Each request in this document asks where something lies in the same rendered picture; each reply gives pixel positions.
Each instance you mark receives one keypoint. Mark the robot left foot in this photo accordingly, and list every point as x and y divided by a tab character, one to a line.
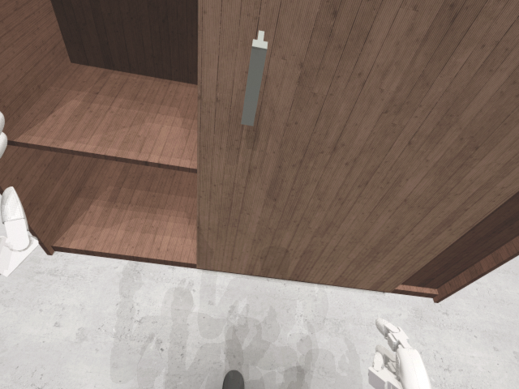
233	380

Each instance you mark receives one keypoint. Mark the wardrobe door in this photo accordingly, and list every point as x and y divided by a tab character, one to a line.
384	131
487	236

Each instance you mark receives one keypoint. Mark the right robot hand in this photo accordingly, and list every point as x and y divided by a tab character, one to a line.
406	370

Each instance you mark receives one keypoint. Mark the left robot hand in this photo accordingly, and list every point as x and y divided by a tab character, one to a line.
19	245

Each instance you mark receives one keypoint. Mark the handle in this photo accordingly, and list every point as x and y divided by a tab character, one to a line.
255	73

